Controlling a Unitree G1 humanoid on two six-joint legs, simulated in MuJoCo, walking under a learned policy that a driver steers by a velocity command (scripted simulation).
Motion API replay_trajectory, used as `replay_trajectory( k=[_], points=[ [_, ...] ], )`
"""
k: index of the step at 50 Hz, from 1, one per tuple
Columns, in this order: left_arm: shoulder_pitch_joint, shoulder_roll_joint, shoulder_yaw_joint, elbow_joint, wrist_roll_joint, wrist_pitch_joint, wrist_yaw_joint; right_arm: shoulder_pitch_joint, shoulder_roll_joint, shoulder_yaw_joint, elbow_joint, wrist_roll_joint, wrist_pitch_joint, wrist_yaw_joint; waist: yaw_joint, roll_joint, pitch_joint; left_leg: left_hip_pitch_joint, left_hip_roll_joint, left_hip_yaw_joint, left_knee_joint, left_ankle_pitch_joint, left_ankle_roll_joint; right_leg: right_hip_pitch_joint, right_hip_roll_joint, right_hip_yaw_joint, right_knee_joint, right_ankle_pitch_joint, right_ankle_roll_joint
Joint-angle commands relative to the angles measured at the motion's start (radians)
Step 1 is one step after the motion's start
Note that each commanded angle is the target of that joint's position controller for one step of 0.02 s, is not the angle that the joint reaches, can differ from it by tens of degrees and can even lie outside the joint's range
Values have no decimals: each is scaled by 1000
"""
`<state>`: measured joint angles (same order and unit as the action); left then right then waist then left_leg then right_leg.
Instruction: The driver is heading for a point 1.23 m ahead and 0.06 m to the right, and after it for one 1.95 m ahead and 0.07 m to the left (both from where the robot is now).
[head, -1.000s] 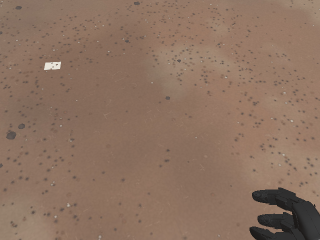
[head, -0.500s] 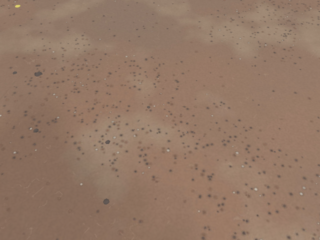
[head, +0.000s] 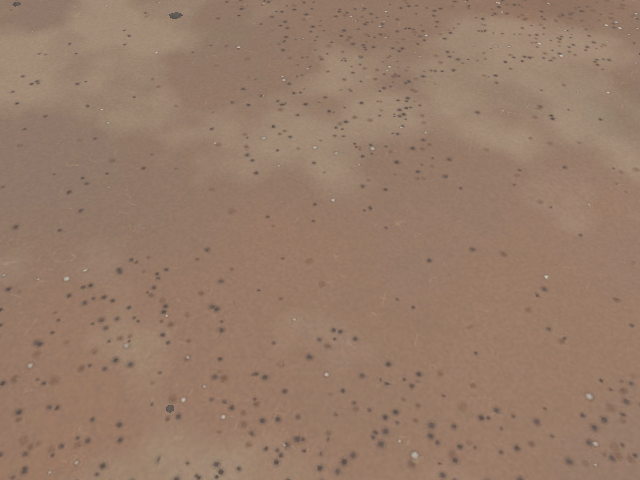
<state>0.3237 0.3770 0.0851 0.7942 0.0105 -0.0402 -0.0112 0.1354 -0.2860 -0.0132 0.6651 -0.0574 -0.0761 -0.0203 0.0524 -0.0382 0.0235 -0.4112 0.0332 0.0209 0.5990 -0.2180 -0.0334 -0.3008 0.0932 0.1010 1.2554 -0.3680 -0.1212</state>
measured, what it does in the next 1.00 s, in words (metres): walks ahead: right foot, then left foot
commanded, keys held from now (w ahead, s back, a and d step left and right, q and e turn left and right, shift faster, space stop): w+e+shift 0.32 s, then w+shift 0.12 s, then w+q+shift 0.56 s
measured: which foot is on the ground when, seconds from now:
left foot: down 0.00-0.36, up 0.38-0.78, down 0.80-1.00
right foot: up 0.00-0.34, down 0.36-0.78, up 0.80-1.00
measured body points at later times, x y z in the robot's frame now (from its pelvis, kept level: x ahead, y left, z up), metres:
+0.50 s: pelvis +0.44 -0.06 +0.00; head +0.46 -0.06 +0.45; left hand +0.63 +0.16 -0.13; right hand +0.43 -0.33 -0.11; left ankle +0.43 +0.12 -0.61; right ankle +0.44 -0.07 -0.72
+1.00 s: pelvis +0.91 -0.16 +0.01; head +0.93 -0.18 +0.46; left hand +1.15 +0.03 -0.06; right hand +0.84 -0.45 -0.12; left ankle +0.90 -0.13 -0.72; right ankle +0.91 -0.34 -0.63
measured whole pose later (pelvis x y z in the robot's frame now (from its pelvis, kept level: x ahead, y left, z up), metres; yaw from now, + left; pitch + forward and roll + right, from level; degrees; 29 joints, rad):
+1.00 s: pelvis +0.91 -0.16 +0.01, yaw -7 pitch +0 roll +2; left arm 0.10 0.24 -0.04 0.63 0.07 -0.08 -0.01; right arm 0.47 -0.32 -0.07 0.87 -0.01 -0.03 0.02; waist -0.05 0.00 0.02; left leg -0.19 -0.21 -0.05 0.42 -0.23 0.16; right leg -0.62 -0.09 0.10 1.19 -0.32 0.02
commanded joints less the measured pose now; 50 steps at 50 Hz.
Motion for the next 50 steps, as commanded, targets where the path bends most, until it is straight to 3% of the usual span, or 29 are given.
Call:
replay_trajectory(
  k=[1,4,6,7,10,12,14,16,17,18,19,20,21,22,23,25,29,33,34,37,38,39,40,41,42,43,45,47,50],
  points=[
    [-119,18,-14,-136,28,10,-35,194,-101,-44,27,4,-7,-4,-101,99,-51,416,277,-360,-354,-187,126,-465,-149,-12,87,87,22],
    [-189,-40,-38,-196,27,45,-59,245,-57,-36,100,37,-35,18,-66,134,0,362,249,-150,-396,68,91,-505,-190,-36,56,128,31],
    [-245,-42,-46,-231,24,50,-66,224,-59,-37,112,37,-45,24,-48,121,15,320,210,0,-434,205,76,-491,-179,-72,3,223,34],
    [-268,-45,-53,-259,23,50,-70,215,-84,-40,111,32,-53,24,-31,148,37,294,228,36,-444,273,81,-484,-195,-74,-59,274,34],
    [-386,-24,-59,-283,22,50,-85,242,-103,-45,140,30,-55,20,-51,75,113,312,172,184,-502,382,56,-432,-161,-187,-301,363,9],
    [-410,-46,-69,-287,17,46,-93,284,-148,-50,149,27,-53,12,-48,92,117,349,174,261,-438,797,25,-316,-111,-270,-427,354,-35],
    [-362,-16,-59,-262,23,42,-82,323,-195,-63,157,31,-33,-4,-8,127,57,458,194,273,-295,1200,15,-218,-34,-323,-474,290,-69],
    [-81,54,-24,-180,18,35,-62,266,-249,-80,131,23,4,-18,144,159,-93,432,241,246,66,1358,36,86,23,-290,-487,200,-112],
    [145,91,5,-101,19,26,-42,222,-246,-79,107,20,14,-13,229,135,-180,265,236,222,371,1186,56,385,23,-195,-580,189,-151],
    [132,140,43,-78,-15,38,-13,194,-191,-75,97,22,15,2,192,-59,-171,-8,35,222,776,205,36,577,-65,-11,-669,129,-171],
    [11,263,54,-137,31,53,-12,301,-108,-45,-26,36,-1,12,16,-207,-295,-369,-52,83,1099,-273,1,794,-347,535,-777,159,-349],
    [79,208,51,-156,27,60,7,184,-151,-42,-47,35,-27,13,101,-10,-345,-450,-20,-67,1094,-177,9,764,-374,659,-936,20,-363],
    [56,156,40,-113,21,47,19,171,-137,-34,-41,42,-36,13,47,63,-157,-463,38,-71,983,-126,18,579,-376,592,-1004,8,-320],
    [34,107,25,-89,18,27,24,157,-125,-28,-34,31,-33,12,-11,127,-48,-395,85,-70,856,-110,20,389,-334,502,-1018,71,-273],
    [-15,78,11,-89,26,4,30,180,-105,-21,-8,17,-15,15,-60,150,-10,-311,108,-72,799,-123,21,251,-295,398,-1018,140,-240],
    [-27,20,-16,-71,15,-34,27,223,-81,-15,24,8,29,32,-108,130,14,-195,141,-75,686,-144,8,72,-248,263,-1068,203,-209],
    [34,25,-12,-23,5,-77,-6,9,-39,-1,-33,40,37,56,-47,66,118,-254,141,-26,353,141,53,44,-159,3,-1171,398,-109],
    [84,34,-20,8,-6,-107,-5,-89,-23,1,-42,63,22,82,-6,49,111,-133,54,49,84,457,126,155,-183,-150,-1263,667,-12],
    [67,45,-21,10,-2,-107,0,-60,-34,-4,-19,68,25,82,-17,40,70,-119,6,74,66,466,138,248,-174,-193,-1239,835,16],
    [108,87,-17,28,19,-90,36,-39,-75,-17,-7,38,23,79,-49,-53,14,-74,-90,155,21,309,178,451,-236,-242,-1032,1410,78],
    [87,108,-11,21,37,-71,51,62,-112,-31,25,37,29,75,-108,-83,-51,21,-136,162,28,224,191,482,-255,-249,-880,1524,89],
    [42,127,-4,8,54,-51,63,263,-155,-52,85,39,33,71,-207,-92,-135,189,-168,150,42,149,214,455,-266,-253,-623,1594,94],
    [-43,151,3,-19,54,-38,66,497,-194,-77,149,36,36,60,-342,-63,-197,426,-134,67,-25,93,262,289,-241,-267,-251,1454,93],
    [-63,25,-30,-43,59,-56,47,544,-251,-100,178,39,50,45,-296,136,-194,651,6,-115,74,29,320,-59,-96,-237,168,395,87],
    [1,-37,-52,-128,12,-75,25,422,-324,-119,144,30,61,44,-159,393,-289,866,210,-739,-145,-152,533,-507,44,-99,466,-161,141],
    [-77,10,-65,-150,26,-97,25,367,-261,-116,104,40,59,42,-194,142,-257,799,226,-842,-307,-215,501,-567,-34,21,407,-32,106],
    [-130,15,-75,-164,36,-108,14,314,-170,-95,125,44,53,35,-98,-61,-54,461,170,-664,-369,-149,410,-478,-132,11,179,71,98],
    [-122,-6,-86,-179,68,-63,8,275,-147,-79,126,48,34,26,-23,-61,26,222,83,-529,-398,-70,382,-387,-172,-3,69,32,135],
    [-240,-21,-104,-249,62,-27,-3,249,-181,-87,107,54,4,33,-21,5,98,-12,-4,-407,-476,14,374,-295,-198,-78,-222,101,173]
  ],
)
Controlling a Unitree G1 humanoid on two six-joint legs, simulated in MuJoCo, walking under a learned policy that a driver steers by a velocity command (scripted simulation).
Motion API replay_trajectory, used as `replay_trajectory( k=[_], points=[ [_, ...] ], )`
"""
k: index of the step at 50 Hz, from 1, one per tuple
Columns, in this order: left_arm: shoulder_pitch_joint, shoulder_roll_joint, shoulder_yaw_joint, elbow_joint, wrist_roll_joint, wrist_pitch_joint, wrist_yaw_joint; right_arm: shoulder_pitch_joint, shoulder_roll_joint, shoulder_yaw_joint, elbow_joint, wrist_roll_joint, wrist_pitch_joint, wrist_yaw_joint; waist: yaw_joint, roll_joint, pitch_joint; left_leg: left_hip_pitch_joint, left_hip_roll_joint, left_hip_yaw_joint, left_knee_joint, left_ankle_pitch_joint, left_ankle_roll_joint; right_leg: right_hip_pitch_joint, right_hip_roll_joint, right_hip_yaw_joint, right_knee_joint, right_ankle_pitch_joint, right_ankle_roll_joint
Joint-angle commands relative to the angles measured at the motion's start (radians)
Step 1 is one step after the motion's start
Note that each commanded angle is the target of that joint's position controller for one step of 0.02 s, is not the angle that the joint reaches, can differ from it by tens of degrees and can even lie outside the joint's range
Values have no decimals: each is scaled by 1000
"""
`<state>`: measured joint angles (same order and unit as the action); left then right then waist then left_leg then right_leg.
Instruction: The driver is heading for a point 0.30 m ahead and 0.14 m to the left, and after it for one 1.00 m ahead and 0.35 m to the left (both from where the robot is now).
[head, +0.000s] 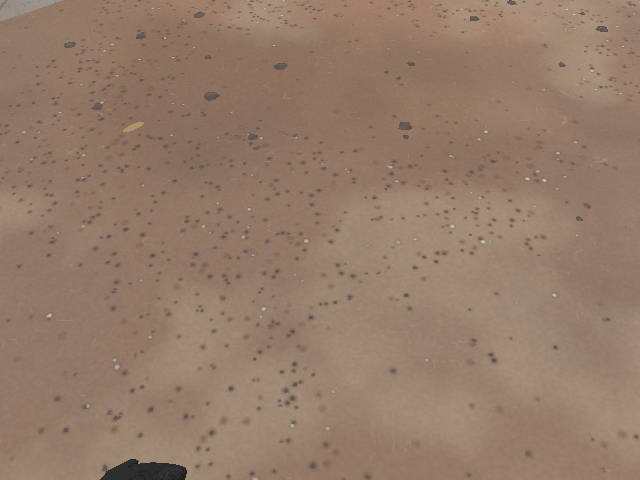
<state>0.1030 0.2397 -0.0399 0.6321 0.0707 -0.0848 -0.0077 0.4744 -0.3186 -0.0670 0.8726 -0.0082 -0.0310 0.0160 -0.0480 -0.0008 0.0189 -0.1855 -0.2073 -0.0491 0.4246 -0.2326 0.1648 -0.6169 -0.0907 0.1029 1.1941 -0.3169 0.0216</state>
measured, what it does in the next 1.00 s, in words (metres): walks ahead, turning left: right foot, then left foot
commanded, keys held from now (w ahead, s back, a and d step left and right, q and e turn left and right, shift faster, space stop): w+q+shift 0.14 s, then q+shift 0.78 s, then shift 0.08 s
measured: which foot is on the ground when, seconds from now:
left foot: down 0.00-0.20, up 0.22-0.60, down 0.62-1.00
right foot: up 0.00-0.20, down 0.22-0.62, up 0.64-1.00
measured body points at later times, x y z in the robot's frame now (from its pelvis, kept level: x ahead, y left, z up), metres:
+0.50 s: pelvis +0.39 -0.05 +0.01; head +0.45 -0.03 +0.45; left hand +0.29 +0.24 -0.10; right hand +0.72 -0.19 -0.07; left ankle +0.47 +0.09 -0.68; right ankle +0.40 -0.18 -0.73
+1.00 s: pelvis +0.54 -0.02 +0.00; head +0.57 +0.00 +0.44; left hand +0.45 +0.28 -0.09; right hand +0.84 -0.12 -0.11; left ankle +0.54 +0.10 -0.73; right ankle +0.68 -0.06 -0.73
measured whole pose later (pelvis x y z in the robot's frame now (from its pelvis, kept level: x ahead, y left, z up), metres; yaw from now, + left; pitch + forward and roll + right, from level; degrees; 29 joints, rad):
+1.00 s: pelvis +0.54 -0.02 +0.00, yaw +54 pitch +1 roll +0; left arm 0.11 0.28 0.03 0.65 0.01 0.04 0.03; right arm 0.23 -0.33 -0.10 0.68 -0.02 0.07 0.03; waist -0.06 0.02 0.07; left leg -0.38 -0.22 -0.27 0.50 -0.10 0.04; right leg -0.39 0.04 0.11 0.66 -0.34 0.02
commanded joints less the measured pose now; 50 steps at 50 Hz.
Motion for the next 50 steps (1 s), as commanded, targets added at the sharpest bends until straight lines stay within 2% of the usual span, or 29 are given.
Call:
replay_trajectory(
  k=[1,3,6,8,9,10,11,12,13,14,15,17,18,21,24,26,29,30,31,32,33,34,35,36,38,40,46,48,50],
  points=[
    [-78,107,15,-109,-10,16,-14,-91,-148,-36,-105,5,-44,-4,60,-11,114,-278,211,-311,-314,67,157,69,-11,-96,-273,151,38],
    [-150,86,6,-130,-31,12,-22,-75,-158,-47,-106,15,-47,2,12,22,97,-261,181,-280,-304,198,103,165,18,-115,-473,352,36],
    [-181,113,17,-137,-44,6,-15,-33,-182,-61,-100,21,-45,4,-34,55,38,-82,215,-314,-238,387,58,222,58,-105,-611,436,16],
    [-125,151,33,-119,-35,-3,0,-33,-199,-70,-102,14,-38,-8,-12,51,-6,44,213,-328,-85,605,11,294,102,-93,-699,353,2],
    [-26,189,50,-92,-31,-11,14,-35,-223,-76,-101,9,-35,-11,33,41,-79,88,194,-317,85,771,-27,398,134,-100,-713,294,-9],
    [136,215,64,-56,-29,-26,28,-83,-232,-79,-113,15,-38,-11,130,44,-156,34,154,-304,313,746,-66,581,89,-74,-752,359,-23],
    [336,276,86,-26,-7,-36,45,-109,-135,-54,-146,25,-46,-13,200,-3,-294,-109,120,-252,601,436,-87,834,-103,58,-697,327,-56],
    [349,351,109,-26,25,-28,37,51,11,-14,-193,79,-39,-32,104,-344,-514,-433,3,-105,965,-448,-129,1169,-514,507,-664,736,-200],
    [314,311,121,-36,-11,-7,30,9,-113,-23,-185,26,-14,-46,121,-228,-566,-492,110,-65,1053,-344,-113,1110,-453,552,-661,714,-222],
    [251,197,91,-40,-22,-2,31,-121,-142,-36,-192,5,-4,-42,136,-151,-403,-521,152,-38,995,-240,-121,959,-374,343,-683,771,-187],
    [218,130,72,-21,-24,2,29,-186,-134,-36,-202,-9,5,-29,127,-98,-259,-551,182,-19,941,-190,-134,840,-306,203,-701,796,-156],
    [245,124,69,16,-36,6,39,-222,-85,-30,-226,-23,40,6,105,-158,-121,-537,211,-7,909,-187,-156,664,-249,62,-762,860,-138],
    [237,133,75,26,-46,1,33,-206,-54,-23,-238,-18,57,14,73,-192,-99,-535,225,-9,876,-193,-164,616,-269,37,-776,865,-149],
    [134,152,88,26,-60,-3,29,-274,-32,-10,-297,-32,76,30,11,-146,-47,-486,245,27,669,-66,-167,474,-252,-101,-868,785,-137],
    [54,169,100,35,-64,-8,23,-287,-20,2,-300,-19,77,52,-28,-152,-44,-221,215,112,361,232,-137,334,-160,-302,-859,670,-76],
    [83,193,114,43,-74,-2,21,-292,-34,-1,-294,-19,82,56,-26,-126,-40,-160,197,153,304,235,-111,365,-179,-331,-791,710,-62],
    [137,231,136,38,-90,29,19,-223,-82,-24,-280,-33,76,40,-46,-90,-84,-58,134,181,235,110,-44,443,-203,-346,-515,828,-47],
    [134,231,138,27,-96,46,16,-114,-99,-38,-248,-42,64,23,-93,-47,-134,71,110,158,157,118,-9,393,-191,-350,-300,738,-26],
    [206,184,128,24,-79,56,6,-120,-157,-55,-243,-36,53,-3,-59,123,-118,188,210,-17,85,478,29,213,-91,-354,-49,43,13],
    [299,149,122,-9,-52,80,5,-166,-279,-79,-291,-11,68,-7,26,218,-153,283,464,-431,180,1133,177,-6,60,-281,302,-469,70],
    [315,172,115,-34,-27,97,21,-147,-313,-101,-335,23,70,-1,-29,168,-376,359,561,-653,-5,817,303,-59,75,-74,333,-400,83],
    [238,187,113,-35,-27,103,31,-197,-258,-88,-335,11,76,-7,-16,75,-281,256,528,-631,-74,441,274,-72,43,-28,265,-323,70],
    [162,192,114,-44,-35,104,37,-254,-195,-72,-327,2,82,-12,9,42,-143,106,452,-539,-111,275,219,-56,24,-20,147,-243,57],
    [135,183,112,-45,-32,105,41,-290,-156,-58,-311,-2,82,-14,46,43,-76,14,379,-470,-123,255,164,-14,14,-17,35,-202,51],
    [166,182,112,-17,-29,127,44,-309,-127,-51,-304,-4,78,-12,68,40,-79,-86,317,-384,-105,352,118,110,31,-37,-84,-160,48],
    [146,147,102,-16,-41,132,40,-283,-148,-61,-286,-13,74,-3,60,8,-123,-92,294,-383,-80,401,108,161,62,-34,-181,-144,44],
    [36,124,91,-43,-56,125,36,-279,-167,-79,-278,-20,89,13,25,84,-107,-137,251,-511,-107,37,46,228,140,-6,-396,-47,13],
    [70,127,93,-27,-62,118,39,-292,-152,-76,-277,-20,90,16,31,126,-107,-146,244,-515,-92,49,14,305,155,-22,-499,-45,-4],
    [129,127,96,-6,-57,108,50,-302,-130,-66,-271,-6,88,11,66,140,-101,-202,211,-508,-45,24,-44,450,151,-37,-705,46,-24]
  ],
)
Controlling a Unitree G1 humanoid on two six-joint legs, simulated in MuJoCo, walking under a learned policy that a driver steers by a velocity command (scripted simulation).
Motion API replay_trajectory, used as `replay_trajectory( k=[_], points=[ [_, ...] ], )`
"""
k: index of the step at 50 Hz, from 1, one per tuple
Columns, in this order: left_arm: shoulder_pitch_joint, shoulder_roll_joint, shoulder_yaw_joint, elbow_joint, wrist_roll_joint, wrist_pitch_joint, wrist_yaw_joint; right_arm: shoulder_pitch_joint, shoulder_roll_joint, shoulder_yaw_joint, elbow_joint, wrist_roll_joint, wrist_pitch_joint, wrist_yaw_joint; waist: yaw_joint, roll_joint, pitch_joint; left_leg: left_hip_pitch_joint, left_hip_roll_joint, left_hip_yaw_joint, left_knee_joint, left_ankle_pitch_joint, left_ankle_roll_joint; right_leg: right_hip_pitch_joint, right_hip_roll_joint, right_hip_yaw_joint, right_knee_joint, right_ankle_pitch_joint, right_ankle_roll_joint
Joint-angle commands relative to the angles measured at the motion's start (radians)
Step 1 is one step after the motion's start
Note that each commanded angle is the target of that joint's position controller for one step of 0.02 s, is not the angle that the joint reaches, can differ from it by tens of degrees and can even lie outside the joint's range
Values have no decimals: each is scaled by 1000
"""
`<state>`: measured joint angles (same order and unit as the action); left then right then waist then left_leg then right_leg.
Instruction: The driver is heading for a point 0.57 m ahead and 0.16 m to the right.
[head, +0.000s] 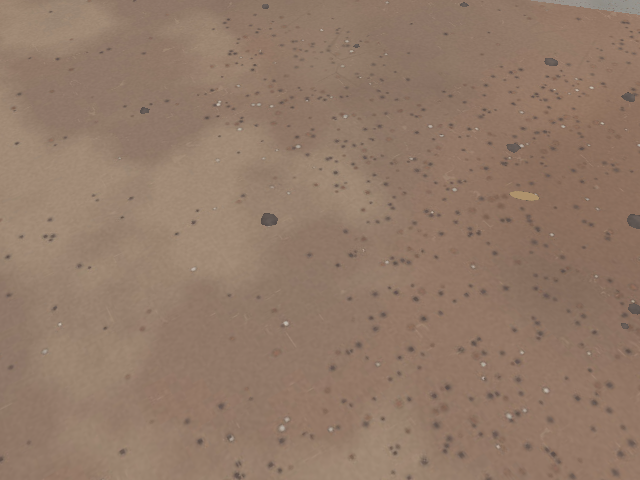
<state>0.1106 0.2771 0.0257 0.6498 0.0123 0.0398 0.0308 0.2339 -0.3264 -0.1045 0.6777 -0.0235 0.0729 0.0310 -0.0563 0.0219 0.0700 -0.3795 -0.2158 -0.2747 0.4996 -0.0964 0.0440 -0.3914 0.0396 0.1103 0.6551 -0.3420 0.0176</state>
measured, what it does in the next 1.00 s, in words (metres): steps on the spot: right foot, then left foot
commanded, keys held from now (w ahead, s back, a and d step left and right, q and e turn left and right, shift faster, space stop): shift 1.00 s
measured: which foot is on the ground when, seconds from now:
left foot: down 0.00-0.02, up 0.04-0.38, down 0.40-1.00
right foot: up 0.00-0.00, down 0.02-1.00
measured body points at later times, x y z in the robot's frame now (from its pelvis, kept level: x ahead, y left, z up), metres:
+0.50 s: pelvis +0.00 -0.02 +0.01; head +0.01 -0.01 +0.46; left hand +0.04 +0.25 -0.12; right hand +0.16 -0.25 -0.10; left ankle -0.05 +0.07 -0.73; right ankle +0.05 -0.13 -0.73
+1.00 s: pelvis +0.00 -0.02 +0.02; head +0.01 -0.02 +0.46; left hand +0.00 +0.23 -0.13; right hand +0.08 -0.27 -0.13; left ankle -0.05 +0.07 -0.73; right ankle +0.05 -0.13 -0.73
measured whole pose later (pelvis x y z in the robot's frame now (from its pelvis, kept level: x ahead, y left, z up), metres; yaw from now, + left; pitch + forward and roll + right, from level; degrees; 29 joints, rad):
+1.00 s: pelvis +0.00 -0.02 +0.02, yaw +8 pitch -2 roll +0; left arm 0.22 0.23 0.02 1.05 0.01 0.02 0.02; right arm 0.25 -0.23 0.01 1.05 -0.01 0.00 -0.04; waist 0.02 0.00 0.03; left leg -0.08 -0.06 -0.09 0.38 -0.27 0.04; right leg -0.20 0.01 -0.01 0.39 -0.16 -0.01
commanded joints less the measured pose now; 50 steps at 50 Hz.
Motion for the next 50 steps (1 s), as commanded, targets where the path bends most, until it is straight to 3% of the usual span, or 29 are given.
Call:
replay_trajectory(
  k=[1,2,3,4,5,6,7,9,13,16,18,19,20,21,22,23,25,27,30,35,50],
  points=[
    [120,130,41,-26,13,-22,21,-27,-89,-17,-70,20,-21,-12,69,34,-141,-59,161,-228,-45,-255,26,274,-75,41,-312,21,-46],
    [81,238,60,-54,33,-22,21,-19,-46,-5,-98,34,-24,-19,53,-209,-130,-202,12,-23,173,-443,-33,295,-337,357,-452,-117,-149],
    [49,242,69,-56,40,-17,10,-12,-116,-21,-83,-11,-30,-25,57,-222,-95,-185,-6,86,415,-441,-51,166,-418,461,-474,-64,-238],
    [25,175,51,-60,28,-17,5,-2,-136,-29,-64,-18,-32,-24,25,-137,-81,-131,42,72,521,-391,-56,100,-381,389,-442,25,-247],
    [-15,136,41,-60,18,-18,-1,23,-125,-26,-43,-11,-29,-19,0,-99,-68,-94,45,77,581,-338,-58,70,-311,279,-414,111,-225],
    [-42,128,39,-62,13,-20,-4,45,-111,-21,-30,-7,-22,-12,-13,-116,-77,-90,45,89,637,-301,-64,97,-259,202,-388,192,-205],
    [-42,123,38,-62,11,-22,-3,62,-98,-14,-19,-2,-17,-6,-6,-146,-84,-102,38,107,679,-303,-71,129,-236,156,-369,299,-204],
    [14,119,40,-44,6,-25,-6,30,-88,-3,-19,7,-11,-7,28,-143,-94,-124,47,128,657,-321,-85,207,-228,117,-340,414,-206],
    [109,138,48,3,5,-28,-7,-39,-54,22,-23,16,-3,-17,85,-183,-112,-84,82,145,403,-384,-91,333,-237,116,-314,411,-209],
    [117,152,54,31,12,-15,-19,-44,-40,40,-4,27,-2,-24,95,-243,-113,77,112,226,161,-423,-65,298,-232,104,-315,410,-209],
    [128,154,56,56,5,-3,-25,-1,-28,49,29,26,-11,-34,68,-235,-112,187,118,262,-57,-277,-41,272,-221,89,-272,500,-193],
    [133,149,53,68,-2,-3,-26,25,-23,55,49,18,-21,-41,47,-206,-112,277,131,255,-217,-125,-25,228,-210,72,-243,517,-157],
    [166,134,52,76,-2,-9,-26,15,-56,54,52,8,-33,-45,66,-155,-134,372,199,161,-253,-49,2,156,-198,63,-227,445,-106],
    [185,79,38,58,2,-18,-34,5,-111,52,40,-7,-45,-48,87,23,-174,454,395,-49,-275,5,40,61,-135,-12,-117,236,-57],
    [127,45,22,50,-9,-17,-27,-85,-100,59,44,1,-50,-48,100,157,-85,217,469,-62,-215,188,112,124,-62,-87,-210,4,-34],
    [114,68,25,70,-2,-12,-22,-136,-39,76,34,4,-61,-46,104,103,-71,194,419,-11,-202,160,101,196,-75,-78,-215,46,-27],
    [94,83,29,97,1,-17,-26,-112,-40,81,64,2,-69,-53,87,105,-62,182,331,40,-197,25,41,241,-74,-64,-272,203,-24],
    [119,101,32,124,4,-24,-31,-63,-51,80,95,12,-73,-60,78,98,-59,175,298,54,-207,-20,24,256,-96,-46,-274,268,-29],
    [132,79,26,172,1,-27,-27,-42,-33,86,135,14,-73,-63,79,28,-29,172,295,58,-206,-60,28,247,-100,-40,-291,258,-29],
    [136,69,22,239,1,-28,-21,-31,-26,87,194,15,-77,-66,81,-4,-25,159,284,67,-213,-78,30,266,-110,-29,-305,260,-33],
    [130,49,12,389,0,-26,-6,36,2,95,354,16,-79,-77,78,-19,-33,170,271,96,-205,-31,23,286,-125,-18,-308,263,-56]
  ],
)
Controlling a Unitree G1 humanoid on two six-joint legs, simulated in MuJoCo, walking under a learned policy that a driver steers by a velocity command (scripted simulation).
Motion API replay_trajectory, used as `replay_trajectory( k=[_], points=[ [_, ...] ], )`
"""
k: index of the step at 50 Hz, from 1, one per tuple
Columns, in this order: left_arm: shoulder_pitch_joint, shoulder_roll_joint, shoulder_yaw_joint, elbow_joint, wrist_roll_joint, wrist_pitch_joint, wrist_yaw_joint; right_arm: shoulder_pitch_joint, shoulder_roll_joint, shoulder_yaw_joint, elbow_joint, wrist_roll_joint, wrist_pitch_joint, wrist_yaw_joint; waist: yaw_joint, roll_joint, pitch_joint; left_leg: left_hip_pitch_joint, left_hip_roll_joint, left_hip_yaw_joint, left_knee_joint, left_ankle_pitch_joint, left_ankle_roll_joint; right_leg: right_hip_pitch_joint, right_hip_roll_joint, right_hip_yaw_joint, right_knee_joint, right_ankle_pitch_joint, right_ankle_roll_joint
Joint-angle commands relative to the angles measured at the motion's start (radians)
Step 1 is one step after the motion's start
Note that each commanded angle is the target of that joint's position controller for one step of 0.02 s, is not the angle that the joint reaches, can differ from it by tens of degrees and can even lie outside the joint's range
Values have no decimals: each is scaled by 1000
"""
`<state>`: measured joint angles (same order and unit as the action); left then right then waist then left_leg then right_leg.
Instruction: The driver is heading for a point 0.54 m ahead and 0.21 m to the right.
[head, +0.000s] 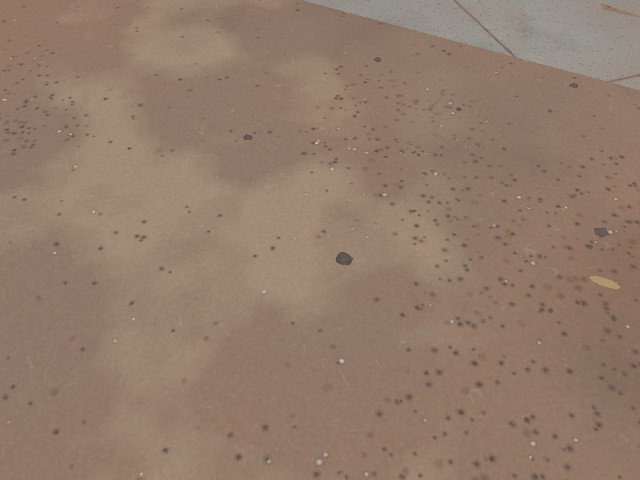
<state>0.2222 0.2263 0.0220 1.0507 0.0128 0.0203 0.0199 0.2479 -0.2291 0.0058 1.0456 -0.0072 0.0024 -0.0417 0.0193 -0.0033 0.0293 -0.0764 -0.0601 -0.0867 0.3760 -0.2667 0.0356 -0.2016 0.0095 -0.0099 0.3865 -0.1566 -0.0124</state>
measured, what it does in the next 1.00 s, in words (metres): shifts its weight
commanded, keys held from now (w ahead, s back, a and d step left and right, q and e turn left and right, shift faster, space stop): shift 0.70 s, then w+shift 0.30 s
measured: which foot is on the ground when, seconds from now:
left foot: down 0.00-1.00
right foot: down 0.00-1.00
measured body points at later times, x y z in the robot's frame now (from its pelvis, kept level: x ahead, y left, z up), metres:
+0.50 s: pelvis +0.01 -0.01 +0.00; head +0.02 -0.01 +0.45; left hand +0.02 +0.23 -0.16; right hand +0.00 -0.24 -0.16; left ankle -0.04 +0.10 -0.74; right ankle +0.03 -0.11 -0.74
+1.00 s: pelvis +0.08 -0.04 -0.01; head +0.09 -0.06 +0.44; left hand +0.17 +0.22 -0.14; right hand +0.01 -0.29 -0.17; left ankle -0.04 +0.10 -0.74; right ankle +0.10 -0.14 -0.75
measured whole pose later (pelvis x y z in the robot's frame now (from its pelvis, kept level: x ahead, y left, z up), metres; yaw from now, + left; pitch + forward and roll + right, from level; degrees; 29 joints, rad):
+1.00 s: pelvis +0.08 -0.04 -0.01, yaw +1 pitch +1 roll +0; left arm 0.18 0.23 0.06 0.98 0.01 -0.06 -0.02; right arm 0.44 -0.21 -0.06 1.12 -0.02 -0.06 -0.03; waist -0.01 0.04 -0.02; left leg -0.04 0.00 -0.10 0.45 -0.43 0.06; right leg -0.31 0.00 -0.08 0.55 -0.31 -0.06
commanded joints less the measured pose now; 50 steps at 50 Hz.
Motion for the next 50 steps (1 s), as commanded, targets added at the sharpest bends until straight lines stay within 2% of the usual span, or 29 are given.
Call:
replay_trajectory(
  k=[1,15,35,36,37,38,39,40,41,42,43,45,47,48,49,50],
  points=[
    [19,97,14,-5,0,-7,6,27,-93,-14,-6,-1,-8,-5,2,6,9,-132,115,-91,-80,141,31,95,-95,102,-39,78,-27],
    [36,60,2,62,-1,-8,14,86,-49,-5,72,-2,-7,-12,-4,4,26,-122,114,-76,-65,156,24,80,-93,102,-34,84,-33],
    [80,20,-3,98,-1,-11,21,133,-2,-4,111,-3,-8,-16,-7,9,41,-120,116,-67,-57,154,19,70,-90,102,-28,83,-36],
    [92,19,-2,100,0,-8,20,157,-1,-6,117,-6,-7,-15,-11,8,2,-112,96,-60,-66,-32,31,78,-67,91,-25,-101,-43],
    [91,49,12,90,-1,-1,16,161,-31,-18,107,-8,-2,-12,-14,19,13,-141,72,-67,-45,-313,62,42,-29,75,19,-380,-65],
    [76,71,21,70,6,4,8,166,-58,-29,92,-16,4,-5,-22,26,73,-193,86,-120,-52,-537,95,-53,-30,103,40,-575,-85],
    [41,55,19,40,8,2,-2,182,-63,-34,80,-15,2,0,-39,53,141,-215,125,-196,-78,-651,129,-150,-30,120,81,-631,-91],
    [-47,8,8,-9,5,-11,-8,205,-52,-34,73,-5,-8,-1,-73,105,190,-146,180,-275,-149,-620,158,-271,-10,69,161,-488,-69],
    [-121,-28,0,-50,10,-27,-16,239,-85,-51,84,-4,-19,-2,-98,191,199,-37,275,-390,-247,-580,199,-376,16,-42,271,-261,-39],
    [-163,13,12,-76,21,-41,-21,245,-105,-66,83,-12,-29,0,-116,200,196,1,351,-463,-290,-512,233,-449,-23,-37,374,-217,-36],
    [-180,52,26,-98,22,-54,-28,227,-107,-72,67,-18,-40,4,-105,150,171,40,365,-462,-288,-445,240,-494,-50,-7,422,-218,-36],
    [-150,62,37,-121,9,-74,-45,152,-110,-81,32,-12,-62,7,-51,128,126,31,331,-359,-268,-350,209,-430,-75,10,367,-202,-42],
    [-50,40,41,-112,-4,-81,-54,77,-118,-89,4,-2,-75,11,18,162,116,-155,271,-238,-246,-321,176,-148,-44,-41,221,-210,-59],
    [71,28,46,-76,-8,-80,-51,34,-117,-92,-8,1,-77,13,83,128,113,-292,228,-174,-184,-315,162,66,-3,-102,132,-148,-59],
    [222,51,64,-22,-7,-80,-42,18,-113,-92,-17,-5,-83,16,145,37,75,-420,175,-122,-44,-212,156,295,55,-144,110,-156,-51],
    [406,109,87,24,7,-91,-27,-4,-88,-84,-34,-19,-97,23,231,-133,0,-564,90,-11,300,-72,136,512,-55,23,48,-288,-68]
  ],
)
